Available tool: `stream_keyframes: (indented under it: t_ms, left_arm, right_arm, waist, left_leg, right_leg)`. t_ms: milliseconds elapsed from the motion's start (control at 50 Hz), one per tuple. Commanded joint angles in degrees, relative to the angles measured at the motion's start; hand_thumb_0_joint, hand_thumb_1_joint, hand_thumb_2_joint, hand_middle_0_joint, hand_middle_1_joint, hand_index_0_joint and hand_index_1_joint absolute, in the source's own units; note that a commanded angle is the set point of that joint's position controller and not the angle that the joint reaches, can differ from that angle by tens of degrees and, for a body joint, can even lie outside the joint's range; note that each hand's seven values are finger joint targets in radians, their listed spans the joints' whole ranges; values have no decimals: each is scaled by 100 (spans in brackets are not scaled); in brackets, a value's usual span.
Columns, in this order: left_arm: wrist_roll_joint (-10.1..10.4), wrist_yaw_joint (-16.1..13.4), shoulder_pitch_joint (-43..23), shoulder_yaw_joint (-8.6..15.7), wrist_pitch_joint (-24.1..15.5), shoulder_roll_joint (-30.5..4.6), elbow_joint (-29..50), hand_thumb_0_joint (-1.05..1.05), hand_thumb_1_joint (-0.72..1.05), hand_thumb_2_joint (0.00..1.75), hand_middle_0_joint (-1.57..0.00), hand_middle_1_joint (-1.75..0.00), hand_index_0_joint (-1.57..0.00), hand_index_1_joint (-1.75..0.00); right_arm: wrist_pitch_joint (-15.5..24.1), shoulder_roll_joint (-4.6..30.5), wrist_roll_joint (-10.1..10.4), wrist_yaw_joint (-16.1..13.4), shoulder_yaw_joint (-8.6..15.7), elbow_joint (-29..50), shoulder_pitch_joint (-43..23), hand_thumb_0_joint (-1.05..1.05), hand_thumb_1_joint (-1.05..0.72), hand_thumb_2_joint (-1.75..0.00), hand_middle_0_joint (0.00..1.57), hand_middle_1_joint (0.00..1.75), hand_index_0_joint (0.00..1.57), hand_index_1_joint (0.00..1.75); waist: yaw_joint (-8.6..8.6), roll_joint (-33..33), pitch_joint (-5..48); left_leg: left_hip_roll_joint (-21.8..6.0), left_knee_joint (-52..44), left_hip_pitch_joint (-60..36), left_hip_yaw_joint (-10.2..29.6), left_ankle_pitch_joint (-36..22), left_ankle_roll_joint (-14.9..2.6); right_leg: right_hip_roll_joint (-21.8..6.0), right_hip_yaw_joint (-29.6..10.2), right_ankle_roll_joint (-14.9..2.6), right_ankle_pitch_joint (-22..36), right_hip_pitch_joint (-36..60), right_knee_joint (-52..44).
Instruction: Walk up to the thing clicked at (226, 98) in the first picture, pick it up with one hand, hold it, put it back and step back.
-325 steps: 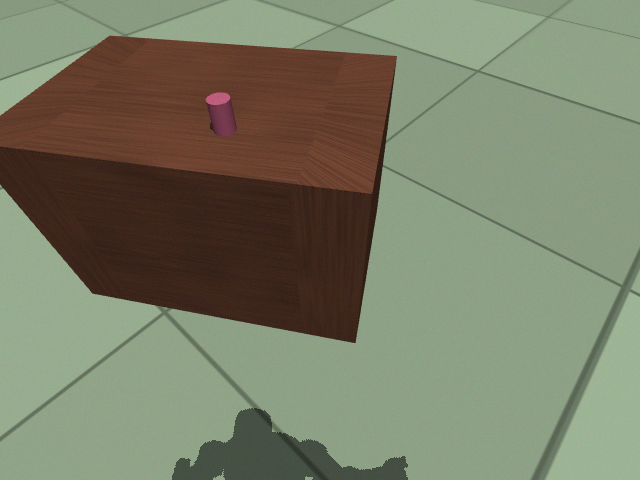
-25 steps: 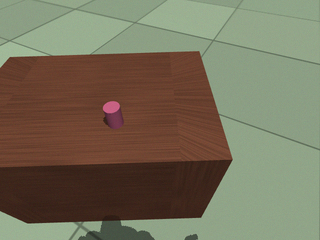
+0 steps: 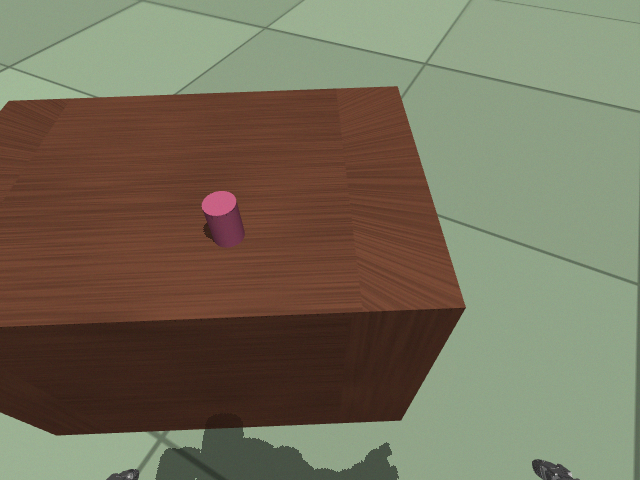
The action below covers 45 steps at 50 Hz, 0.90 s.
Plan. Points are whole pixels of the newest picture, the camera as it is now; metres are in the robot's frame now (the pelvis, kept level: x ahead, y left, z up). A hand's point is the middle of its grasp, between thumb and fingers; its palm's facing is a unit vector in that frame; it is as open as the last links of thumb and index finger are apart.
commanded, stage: rise first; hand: left
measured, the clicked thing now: (224, 220) +0.53 +0.18 -0.04
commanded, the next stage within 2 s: go down in 1.64 s
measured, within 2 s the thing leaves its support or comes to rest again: neither
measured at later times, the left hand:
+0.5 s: hand (135, 431) +0.19 +0.25 -0.06, palm faces +0.23 -0.91 -0.35, open 16.9 cm
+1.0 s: hand (107, 418) +0.19 +0.25 +0.02, palm faces +0.27 -0.89 -0.37, open 17.6 cm
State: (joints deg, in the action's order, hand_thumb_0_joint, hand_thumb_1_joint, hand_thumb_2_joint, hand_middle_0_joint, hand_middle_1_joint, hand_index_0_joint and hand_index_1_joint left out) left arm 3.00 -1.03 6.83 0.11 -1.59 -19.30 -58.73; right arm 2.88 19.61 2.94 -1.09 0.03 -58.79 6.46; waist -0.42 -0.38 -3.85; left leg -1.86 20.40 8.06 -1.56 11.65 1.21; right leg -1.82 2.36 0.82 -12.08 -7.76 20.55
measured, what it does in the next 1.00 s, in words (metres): stands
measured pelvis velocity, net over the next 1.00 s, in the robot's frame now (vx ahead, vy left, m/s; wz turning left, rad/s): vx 0.01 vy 0.00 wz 0.00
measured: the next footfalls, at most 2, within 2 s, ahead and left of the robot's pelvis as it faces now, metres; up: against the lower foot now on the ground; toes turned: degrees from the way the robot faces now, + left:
none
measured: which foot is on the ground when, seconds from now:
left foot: down 0.00-1.00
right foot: down 0.00-1.00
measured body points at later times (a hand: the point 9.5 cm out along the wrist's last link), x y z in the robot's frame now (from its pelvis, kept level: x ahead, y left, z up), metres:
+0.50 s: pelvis +0.01 +0.00 +0.00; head +0.02 +0.00 +0.45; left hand +0.18 +0.30 -0.04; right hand +0.17 -0.25 -0.09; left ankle -0.01 +0.13 -0.75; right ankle -0.01 -0.13 -0.75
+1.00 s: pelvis +0.01 +0.00 +0.00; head +0.01 -0.02 +0.45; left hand +0.17 +0.30 +0.04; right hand +0.16 -0.26 -0.10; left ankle -0.01 +0.13 -0.75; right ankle -0.01 -0.13 -0.75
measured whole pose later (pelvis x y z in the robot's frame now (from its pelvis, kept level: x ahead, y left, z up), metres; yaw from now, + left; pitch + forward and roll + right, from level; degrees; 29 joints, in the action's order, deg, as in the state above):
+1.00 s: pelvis +0.01 +0.00 +0.00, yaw +0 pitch -2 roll +0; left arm 2.9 -2.2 24.3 11.5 -5.9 -17.1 -3.4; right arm 3.7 13.5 1.1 -3.0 6.5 -36.8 13.2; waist 2.0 -2.4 -2.2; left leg -1.9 22.1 6.2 -1.5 13.5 1.1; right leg -1.9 2.4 0.9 -13.9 -5.8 22.2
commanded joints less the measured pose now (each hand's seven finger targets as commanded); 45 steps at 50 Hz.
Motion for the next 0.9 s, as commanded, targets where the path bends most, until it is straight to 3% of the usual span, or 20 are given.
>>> stream_keyframes:
  t_ms: [0, 40, 80, 100, 140, 180, 220, 240, 280, 320, 360, 400, 440, 480, 520, 540, 680, 820, 860, 880]
  left_arm:
    - [206, -340, -881, 892, -503, -1512, 1129, 0, 42, 42, -8, -6, -7, -8]
    - [89, -364, -768, 851, -538, -1081, 1102, 0, 26, 26, -8, -7, -7, -7]
    - [-67, -352, 43, 1175, -498, -1139, 1375, 0, 10, 22, -8, -7, -8, -7]
    - [-76, -355, 383, 1179, -421, -1053, 1272, 0, 5, 18, -7, -7, -8, -6]
    - [-97, -374, 260, 1286, -422, -1125, 2220, 0, -10, 13, -7, -7, -8, -6]
    - [-76, -337, 728, 1233, -319, -833, 1946, 0, -20, 11, -7, -7, -8, -6]
    - [-30, -342, -277, 920, -417, -543, 3294, 0, -27, 10, -7, -6, -7, -6]
    - [-57, -385, 145, 1142, -363, -772, 2820, 0, -35, 9, -6, -6, -6, -6]
    - [-59, -404, 0, 974, -415, -655, 3505, 0, -46, 7, -6, -6, -5, -6]
    - [-63, -474, -143, 1176, -482, -883, 3973, 0, -55, 4, -6, -6, -6, -6]
    - [-62, -492, 0, 1144, -549, -838, 4563, 0, -57, 3, -6, -6, -6, -6]
    - [-60, -491, 586, 1245, -512, -822, 4491, 0, -56, 2, -5, -6, -6, -5]
    - [-60, -476, 678, 1216, -508, -708, 4747, 0, -56, 2, -5, -6, -6, -6]
    - [-45, -475, 858, 1491, -513, -920, 4915, 0, -55, 2, -5, -5, -5, -5]
    - [-35, -395, 1164, 1256, -505, -646, 5217, 0, -55, 1, -5, -5, -5, -5]
    - [-13, -377, 1101, 1383, -514, -720, 5333, 0, -54, 1, -4, -5, -5, -4]
    - [-28, -316, 1120, 1452, -581, -705, 6127, 0, -58, 3, -5, -5, -5, -5]
    - [-23, -268, 1462, 1689, -708, -814, 6391, 0, -57, 2, -5, -5, -5, -5]
    - [-9, -257, 1451, 1748, -766, -846, 6613, 0, -57, 2, -5, -5, -5, -5]
    - [-25, -225, 1552, 1682, -764, -727, 6461, 0, -57, 2, -5, -5, -5, -5]
  right_arm:
    - [450, 1362, 192, -337, 836, 855, -914, 0, -42, -42, 5, 5, 5, 5]
    - [474, 867, 60, -339, 767, 845, -861, 0, -26, -26, 5, 5, 5, 5]
    - [379, 903, -49, -330, 1126, 901, 51, 0, -12, -21, 5, 5, 5, 5]
    - [309, 758, -39, -320, 1059, 781, 296, 0, -4, -18, 5, 5, 5, 5]
    - [304, 731, -22, -290, 1073, 1651, 97, 0, 8, -15, 5, 5, 5, 5]
    - [155, 485, -20, -255, 943, 1493, 560, 0, 16, -13, 5, 5, 5, 5]
    - [229, 222, 22, -262, 692, 2633, -499, 0, 22, -11, 5, 5, 5, 5]
    - [153, 269, -13, -291, 751, 2004, -29, 0, 28, -10, 5, 5, 5, 5]
    - [209, 182, -15, -315, 633, 2731, -308, 0, 36, -8, 5, 5, 5, 5]
    - [263, 241, -41, -364, 642, 2956, -319, 0, 42, -6, 5, 5, 5, 5]
    - [335, 325, -38, -382, 694, 3377, -191, 0, 47, -5, 5, 5, 5, 5]
    - [301, 269, -79, -392, 704, 3078, 477, 0, 49, -4, 5, 5, 5, 5]
    - [332, 182, -84, -367, 622, 3212, 217, 0, 49, -4, 5, 5, 5, 5]
    - [309, 339, -99, -358, 792, 3212, 371, 0, 51, -3, 5, 5, 5, 5]
    - [279, 156, -82, -303, 751, 3052, 715, 0, 51, -3, 5, 5, 5, 5]
    - [271, 190, -86, -293, 792, 3025, 820, 0, 52, -3, 5, 5, 5, 5]
    - [291, 140, -120, -252, 796, 3284, 87, 0, 51, -4, 5, 5, 5, 5]
    - [292, 31, -172, -247, 792, 2934, 365, 0, 51, -4, 5, 5, 5, 5]
    - [334, 309, -166, -263, 1012, 3161, 148, 0, 51, -4, 5, 5, 5, 5]
    - [303, 68, -174, -244, 855, 2917, 458, 0, 51, -4, 5, 5, 5, 5]
  waist:
    - [62, 96, 886]
    - [73, 0, 1438]
    - [46, -99, 1695]
    - [130, -31, 1565]
    - [201, -78, 1840]
    - [131, -46, 1433]
    - [169, 11, 1442]
    - [210, -119, 1109]
    - [178, 3, 1188]
    - [193, -63, 1134]
    - [180, -128, 1339]
    - [163, -96, 995]
    - [219, -101, 893]
    - [212, -127, 891]
    - [178, -194, 778]
    - [138, -199, 709]
    - [272, -63, 1003]
    - [314, -132, 671]
    - [293, -159, 739]
    - [244, -102, 654]
  left_leg:
    - [121, 235, 428, -103, -522, -109]
    - [130, 372, 287, -75, -899, -133]
    - [171, 377, 93, -121, -1319, -145]
    - [193, 346, 120, -150, -1454, -138]
    - [210, 293, -57, -182, -1770, -103]
    - [213, 236, 37, -222, -1645, -113]
    - [175, 143, 32, -169, -1432, -111]
    - [179, 73, 142, -185, -1150, -116]
    - [161, 43, 86, -163, -1028, -141]
    - [158, 28, 59, -165, -961, -140]
    - [150, 46, -132, -173, -1139, -127]
    - [157, 65, -93, -206, -1255, -130]
    - [144, 44, -95, -178, -1258, -124]
    - [152, 33, -134, -186, -1267, -127]
    - [134, 9, -189, -191, -1378, -118]
    - [126, 24, -198, -192, -1422, -118]
    - [91, 62, -379, -122, -1877, -121]
    - [149, 2, -262, -158, -1459, -155]
    - [159, -18, -331, -161, -1399, -154]
    - [157, -17, -349, -179, -1357, -164]
  right_leg:
    - [141, 18, -151, 623, -387, 215]
    - [122, -25, -133, 1055, -250, 357]
    - [122, -16, -125, 1446, -165, 319]
    - [123, 10, -105, 1559, -89, 274]
    - [132, 26, -98, 1819, 163, 246]
    - [151, 40, -109, 1656, -9, 156]
    - [127, 43, -117, 1391, -69, 110]
    - [126, 52, -136, 1092, -192, 45]
    - [121, 42, -133, 981, -87, 7]
    - [112, 39, -127, 930, -12, -15]
    - [128, 53, -141, 1084, 124, 22]
    - [132, 79, -127, 1216, 66, -9]
    - [144, 101, -142, 1202, 95, -2]
    - [128, 91, -147, 1210, 154, -32]
    - [155, 134, -155, 1330, 115, -12]
    - [164, 133, -145, 1377, 97, -15]
    - [153, 149, -141, 1742, 385, 56]
    - [121, 155, -127, 1361, 294, -73]
    - [118, 150, -129, 1310, 268, -74]
    - [121, 148, -119, 1295, 214, -92]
